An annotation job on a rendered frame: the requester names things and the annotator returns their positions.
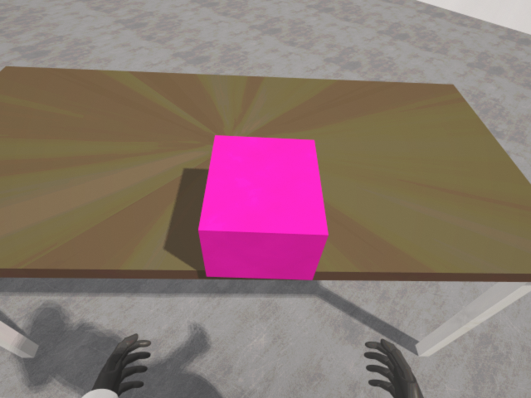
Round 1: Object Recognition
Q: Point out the robot left hand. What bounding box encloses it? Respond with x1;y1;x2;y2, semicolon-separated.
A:
92;333;151;397

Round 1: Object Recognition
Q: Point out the carton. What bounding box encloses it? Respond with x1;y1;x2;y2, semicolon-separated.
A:
198;135;329;280

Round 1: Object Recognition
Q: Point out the robot right hand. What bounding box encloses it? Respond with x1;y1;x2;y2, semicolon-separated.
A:
364;339;424;398

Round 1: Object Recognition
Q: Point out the table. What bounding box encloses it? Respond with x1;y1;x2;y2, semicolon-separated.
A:
0;66;531;357

